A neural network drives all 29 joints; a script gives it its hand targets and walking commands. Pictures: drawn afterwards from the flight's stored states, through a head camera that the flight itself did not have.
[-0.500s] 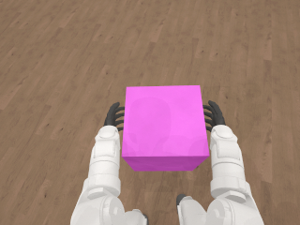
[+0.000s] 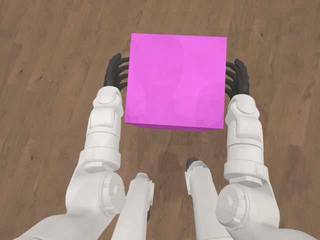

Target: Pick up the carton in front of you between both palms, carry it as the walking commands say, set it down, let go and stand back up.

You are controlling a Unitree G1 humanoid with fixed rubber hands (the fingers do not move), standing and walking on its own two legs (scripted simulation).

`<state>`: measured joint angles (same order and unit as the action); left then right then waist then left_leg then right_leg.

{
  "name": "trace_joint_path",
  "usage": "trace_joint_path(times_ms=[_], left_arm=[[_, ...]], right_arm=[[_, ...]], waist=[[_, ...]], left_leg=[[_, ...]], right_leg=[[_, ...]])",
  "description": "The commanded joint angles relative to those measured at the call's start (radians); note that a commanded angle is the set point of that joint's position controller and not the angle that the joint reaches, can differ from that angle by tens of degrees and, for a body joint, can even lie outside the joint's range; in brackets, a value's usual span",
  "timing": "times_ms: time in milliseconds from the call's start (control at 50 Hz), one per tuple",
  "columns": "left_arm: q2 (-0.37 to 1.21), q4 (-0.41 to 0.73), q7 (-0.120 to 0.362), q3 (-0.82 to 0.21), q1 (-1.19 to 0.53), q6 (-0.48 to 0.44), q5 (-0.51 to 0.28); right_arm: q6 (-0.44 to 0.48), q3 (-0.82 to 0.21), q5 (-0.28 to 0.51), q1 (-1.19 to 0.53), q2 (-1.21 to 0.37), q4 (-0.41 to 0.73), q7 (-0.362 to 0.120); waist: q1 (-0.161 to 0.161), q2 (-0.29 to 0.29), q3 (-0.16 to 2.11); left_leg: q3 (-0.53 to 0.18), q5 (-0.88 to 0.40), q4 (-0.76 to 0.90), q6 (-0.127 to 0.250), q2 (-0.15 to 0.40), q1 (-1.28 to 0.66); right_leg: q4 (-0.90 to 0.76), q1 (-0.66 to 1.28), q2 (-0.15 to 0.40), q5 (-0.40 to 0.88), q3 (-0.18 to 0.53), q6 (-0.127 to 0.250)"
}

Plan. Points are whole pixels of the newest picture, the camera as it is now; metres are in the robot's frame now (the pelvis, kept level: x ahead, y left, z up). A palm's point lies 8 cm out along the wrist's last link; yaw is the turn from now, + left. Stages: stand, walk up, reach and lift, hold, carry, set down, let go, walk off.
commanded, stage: set down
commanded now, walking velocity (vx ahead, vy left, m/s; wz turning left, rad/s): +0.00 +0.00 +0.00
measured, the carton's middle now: (174, 92) +0.46 -0.05 -0.15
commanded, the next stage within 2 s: none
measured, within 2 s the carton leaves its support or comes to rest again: rests again in 1.78 s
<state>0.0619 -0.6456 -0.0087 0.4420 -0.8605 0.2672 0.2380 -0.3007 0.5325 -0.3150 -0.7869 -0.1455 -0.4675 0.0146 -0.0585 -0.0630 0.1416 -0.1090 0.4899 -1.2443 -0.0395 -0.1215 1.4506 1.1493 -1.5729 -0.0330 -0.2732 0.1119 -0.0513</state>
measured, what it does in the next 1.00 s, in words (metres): lowers itself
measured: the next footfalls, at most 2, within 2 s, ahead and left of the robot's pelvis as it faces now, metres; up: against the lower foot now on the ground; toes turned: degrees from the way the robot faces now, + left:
none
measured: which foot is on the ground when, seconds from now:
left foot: down 0.00-1.00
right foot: down 0.00-1.00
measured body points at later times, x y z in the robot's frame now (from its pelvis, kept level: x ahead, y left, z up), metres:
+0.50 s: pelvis -0.02 +0.00 -0.12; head +0.29 -0.03 +0.20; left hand +0.53 +0.08 -0.24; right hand +0.45 -0.21 -0.24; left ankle +0.03 +0.13 -0.60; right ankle +0.11 -0.14 -0.60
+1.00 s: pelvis -0.04 +0.01 -0.21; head +0.35 -0.01 +0.02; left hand +0.57 +0.05 -0.39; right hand +0.46 -0.24 -0.39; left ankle +0.03 +0.13 -0.60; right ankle +0.11 -0.14 -0.60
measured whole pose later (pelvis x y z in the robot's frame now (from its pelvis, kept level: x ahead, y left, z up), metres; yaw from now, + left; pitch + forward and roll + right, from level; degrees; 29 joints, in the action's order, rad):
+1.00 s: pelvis -0.04 +0.01 -0.21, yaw +2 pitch +45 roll +0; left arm -0.28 -1.07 -0.09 0.08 -1.61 0.26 0.06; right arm -0.29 0.62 -0.15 -1.31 0.04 -0.65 0.11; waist -0.19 -0.05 -0.27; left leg -0.08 0.68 -2.04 -0.06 -0.22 2.15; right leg 1.90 -2.26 -0.06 -0.43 0.12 -0.12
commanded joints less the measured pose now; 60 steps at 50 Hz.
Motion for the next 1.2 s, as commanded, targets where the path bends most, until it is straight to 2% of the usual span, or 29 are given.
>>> trace_joint_path(times_ms=[0, 120, 220, 360, 540, 720, 960, 1000, 1060, 1180], left_arm=[[0.886, -0.091, 0.271, -0.494, -0.585, -0.005, -0.09], [0.842, -0.139, 0.273, -0.466, -0.664, -0.016, -0.109], [0.821, -0.142, 0.266, -0.494, -0.732, -0.018, -0.145], [0.794, -0.15, 0.238, -0.532, -0.831, -0.015, -0.179], [0.731, -0.225, 0.183, -0.515, -0.94, -0.021, -0.178], [0.63, -0.283, 0.141, -0.517, -1.052, -0.034, -0.2], [0.48, -0.306, 0.121, -0.599, -1.217, -0.048, -0.279], [0.477, -0.301, 0.119, -0.605, -1.233, -0.053, -0.279], [0.481, -0.299, 0.117, -0.624, -1.233, -0.066, -0.285], [0.509, -0.344, 0.116, -0.609, -1.179, -0.067, -0.262]], right_arm=[[-0.014, -0.573, 0.108, -0.58, -0.876, -0.134, -0.236], [-0.008, -0.578, 0.131, -0.681, -0.876, -0.121, -0.2], [-0.003, -0.593, 0.162, -0.755, -0.85, -0.091, -0.17], [-0.001, -0.576, 0.198, -0.845, -0.8, -0.083, -0.15], [0.009, -0.479, 0.202, -0.961, -0.705, -0.112, -0.157], [0.025, -0.398, 0.207, -1.075, -0.59, -0.113, -0.157], [0.051, -0.378, 0.278, -1.233, -0.461, -0.091, -0.134], [0.059, -0.374, 0.305, -1.239, -0.48, -0.1, -0.136], [0.063, -0.356, 0.325, -1.203, -0.482, -0.157, -0.147], [0.064, -0.289, 0.299, -1.151, -0.464, -0.222, -0.171]], waist=[[-0.023, 0.032, 0.82], [-0.019, 0.085, 0.933], [-0.041, 0.085, 1.028], [-0.082, 0.028, 1.072], [-0.119, -0.042, 1.014], [-0.167, -0.069, 0.967], [-0.227, -0.098, 0.932], [-0.223, -0.143, 0.892], [-0.231, -0.177, 0.855], [-0.242, -0.222, 0.77]], left_leg=[[0.143, -0.105, 0.126, 0.011, -0.072, 0.038], [0.16, -0.107, -0.006, 0.021, -0.082, 0.18], [0.17, -0.118, -0.105, 0.015, -0.088, 0.24], [0.179, -0.128, -0.214, 0.002, -0.092, 0.263], [0.173, -0.135, -0.322, -0.005, -0.089, 0.26], [0.166, -0.137, -0.43, -0.005, -0.083, 0.275], [0.158, -0.138, -0.586, 0.005, -0.06, 0.306], [0.157, -0.168, -0.607, 0.006, -0.056, 0.313], [0.144, -0.226, -0.63, 0.007, -0.048, 0.332], [0.116, -0.275, -0.645, 0.014, -0.039, 0.31]], right_leg=[[0.046, 0.773, -0.094, 0.177, -0.146, 0.013], [0.157, 0.742, -0.093, 0.218, -0.148, -0.01], [0.246, 0.705, -0.096, 0.252, -0.163, -0.022], [0.359, 0.587, -0.101, 0.265, -0.19, -0.027], [0.486, 0.369, -0.092, 0.236, -0.22, -0.028], [0.6, 0.256, -0.072, 0.231, -0.244, -0.033], [0.734, 0.236, -0.038, 0.278, -0.248, -0.034], [0.743, 0.191, -0.04, 0.306, -0.237, -0.027], [0.773, 0.178, -0.039, 0.37, -0.219, -0.017], [0.792, 0.016, -0.04, 0.322, -0.224, -0.013]])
